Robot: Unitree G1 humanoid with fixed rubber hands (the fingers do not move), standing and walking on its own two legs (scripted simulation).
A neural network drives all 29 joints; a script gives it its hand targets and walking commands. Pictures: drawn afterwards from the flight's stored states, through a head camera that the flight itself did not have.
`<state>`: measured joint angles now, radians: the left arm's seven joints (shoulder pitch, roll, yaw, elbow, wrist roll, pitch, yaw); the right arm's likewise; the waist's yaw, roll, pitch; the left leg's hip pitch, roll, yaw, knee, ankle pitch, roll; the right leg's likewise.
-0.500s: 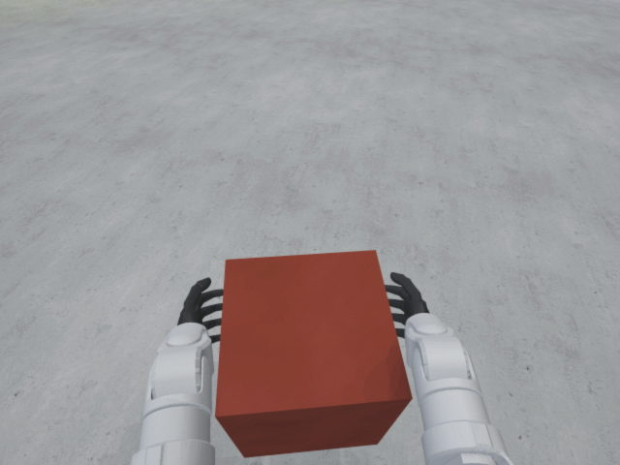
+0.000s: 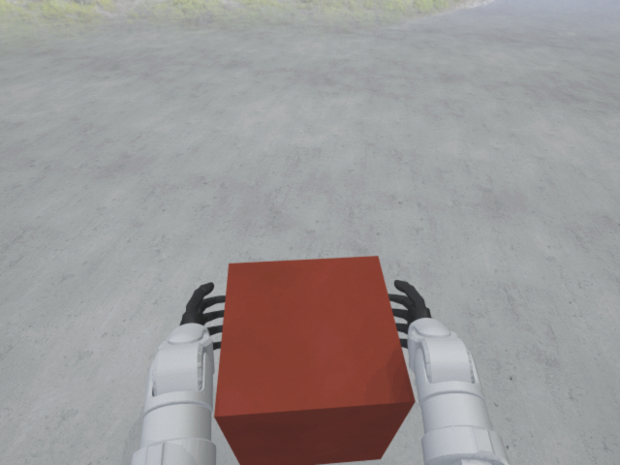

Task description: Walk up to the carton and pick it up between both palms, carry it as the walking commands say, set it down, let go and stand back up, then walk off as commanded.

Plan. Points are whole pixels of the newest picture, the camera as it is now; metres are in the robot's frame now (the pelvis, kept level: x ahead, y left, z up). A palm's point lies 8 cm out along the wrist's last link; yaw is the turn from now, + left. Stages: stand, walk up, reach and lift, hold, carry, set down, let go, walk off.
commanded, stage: reach and lift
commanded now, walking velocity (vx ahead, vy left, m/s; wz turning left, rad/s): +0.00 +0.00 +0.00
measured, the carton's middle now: (308, 366) +0.29 +0.02 -0.02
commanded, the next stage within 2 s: hold in 1.12 s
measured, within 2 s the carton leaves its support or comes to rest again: neither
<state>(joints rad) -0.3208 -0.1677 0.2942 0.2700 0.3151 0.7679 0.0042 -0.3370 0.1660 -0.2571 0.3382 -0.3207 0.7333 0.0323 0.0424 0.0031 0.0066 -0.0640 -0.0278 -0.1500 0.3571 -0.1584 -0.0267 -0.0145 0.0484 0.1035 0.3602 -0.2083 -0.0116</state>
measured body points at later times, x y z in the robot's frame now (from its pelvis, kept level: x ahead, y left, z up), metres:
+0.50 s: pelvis +0.01 +0.01 +0.00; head -0.03 +0.01 +0.45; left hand +0.32 +0.16 +0.05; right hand +0.31 -0.15 +0.04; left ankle +0.04 +0.14 -0.75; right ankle +0.00 -0.12 -0.75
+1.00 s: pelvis +0.01 +0.01 +0.00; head -0.04 +0.01 +0.45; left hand +0.31 +0.16 +0.04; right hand +0.30 -0.15 +0.04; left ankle +0.04 +0.14 -0.75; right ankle +0.00 -0.12 -0.75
